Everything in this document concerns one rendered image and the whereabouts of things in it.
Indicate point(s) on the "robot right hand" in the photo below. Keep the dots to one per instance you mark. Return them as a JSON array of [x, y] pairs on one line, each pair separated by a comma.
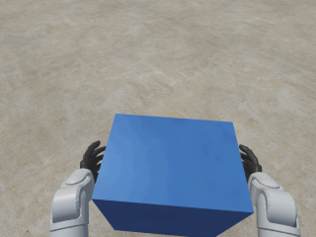
[[250, 162]]

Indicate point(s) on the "carton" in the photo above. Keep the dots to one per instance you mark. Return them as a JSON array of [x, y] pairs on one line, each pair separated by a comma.
[[172, 176]]

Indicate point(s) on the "robot left hand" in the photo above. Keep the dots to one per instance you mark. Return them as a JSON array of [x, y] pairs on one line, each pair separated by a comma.
[[90, 160]]

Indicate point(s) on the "robot left forearm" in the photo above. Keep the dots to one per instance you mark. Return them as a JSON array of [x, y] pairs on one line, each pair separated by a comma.
[[69, 210]]

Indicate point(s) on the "robot right forearm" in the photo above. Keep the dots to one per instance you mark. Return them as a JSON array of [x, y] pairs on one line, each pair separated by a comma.
[[276, 210]]

